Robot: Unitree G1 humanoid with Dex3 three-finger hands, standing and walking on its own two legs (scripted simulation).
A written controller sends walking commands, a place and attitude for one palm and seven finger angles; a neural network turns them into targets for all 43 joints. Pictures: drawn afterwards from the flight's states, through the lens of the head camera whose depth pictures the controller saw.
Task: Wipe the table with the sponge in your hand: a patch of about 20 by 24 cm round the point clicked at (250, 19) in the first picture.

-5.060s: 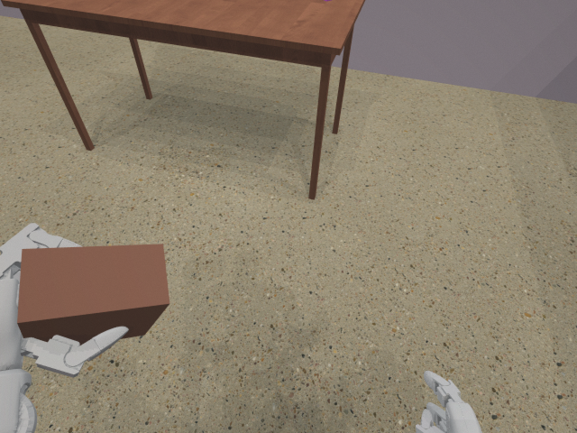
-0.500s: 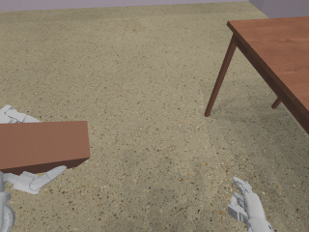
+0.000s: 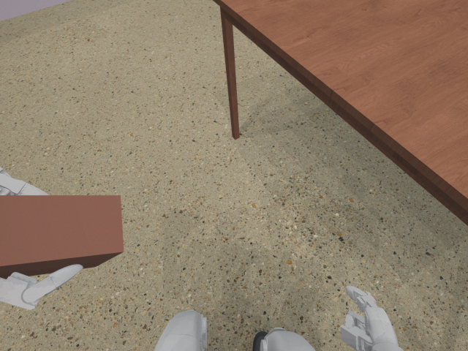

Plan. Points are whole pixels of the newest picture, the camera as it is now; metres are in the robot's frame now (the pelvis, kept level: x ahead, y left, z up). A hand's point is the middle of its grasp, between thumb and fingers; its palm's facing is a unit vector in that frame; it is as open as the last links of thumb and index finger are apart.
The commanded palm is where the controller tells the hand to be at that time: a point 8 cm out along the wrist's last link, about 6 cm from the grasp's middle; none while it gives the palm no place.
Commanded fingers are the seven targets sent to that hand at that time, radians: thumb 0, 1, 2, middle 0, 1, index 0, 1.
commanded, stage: turn to face it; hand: left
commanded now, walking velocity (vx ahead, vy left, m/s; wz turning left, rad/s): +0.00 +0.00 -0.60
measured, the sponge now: (71, 238) +0.23 +0.20 +0.16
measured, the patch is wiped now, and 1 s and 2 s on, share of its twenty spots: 0.00 0.00 0.00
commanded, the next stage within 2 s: none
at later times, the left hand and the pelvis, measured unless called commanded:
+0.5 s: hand (75, 296) +0.16 +0.16 +0.18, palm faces +0.24 -0.85 -0.46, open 10.4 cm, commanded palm +0.14 +0.19 +0.19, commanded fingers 0.00 0.10 1.30 -1.20 -1.60 -1.20 -1.60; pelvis -0.09 -0.03 +0.00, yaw -16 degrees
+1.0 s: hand (206, 335) +0.13 +0.03 +0.18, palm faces -0.06 -0.88 -0.48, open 10.4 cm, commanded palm +0.11 +0.08 +0.19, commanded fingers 0.00 0.10 1.30 -1.20 -1.60 -1.20 -1.60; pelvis -0.18 -0.07 +0.00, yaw -32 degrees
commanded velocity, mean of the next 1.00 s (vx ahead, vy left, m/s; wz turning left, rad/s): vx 0.00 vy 0.00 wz -0.60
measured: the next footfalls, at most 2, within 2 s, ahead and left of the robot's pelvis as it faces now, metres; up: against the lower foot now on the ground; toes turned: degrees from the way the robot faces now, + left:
left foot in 0.32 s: -0.02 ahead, +0.14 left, +0.00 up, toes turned -2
right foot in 0.56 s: -0.04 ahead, -0.18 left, +0.00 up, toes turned -22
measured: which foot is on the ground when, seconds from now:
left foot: up 0.00-0.30, down 0.32-0.56, up 0.58-0.88, down 0.90-1.00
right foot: down 0.00-0.34, up 0.36-0.54, down 0.56-0.94, up 0.96-1.00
